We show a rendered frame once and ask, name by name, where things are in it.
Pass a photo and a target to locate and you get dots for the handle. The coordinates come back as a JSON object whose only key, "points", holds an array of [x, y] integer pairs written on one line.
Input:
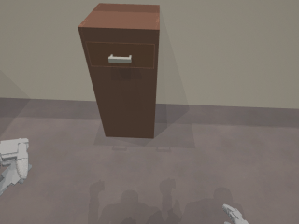
{"points": [[113, 59]]}

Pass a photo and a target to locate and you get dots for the right robot hand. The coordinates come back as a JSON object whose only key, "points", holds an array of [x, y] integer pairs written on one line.
{"points": [[233, 214]]}

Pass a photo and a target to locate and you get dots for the cabinet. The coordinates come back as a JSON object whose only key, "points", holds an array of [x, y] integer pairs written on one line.
{"points": [[125, 96]]}

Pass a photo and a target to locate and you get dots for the drawer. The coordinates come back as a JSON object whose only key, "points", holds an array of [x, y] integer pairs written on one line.
{"points": [[142, 54]]}

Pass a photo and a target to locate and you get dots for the left robot hand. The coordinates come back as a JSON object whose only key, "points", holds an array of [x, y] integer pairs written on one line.
{"points": [[14, 156]]}

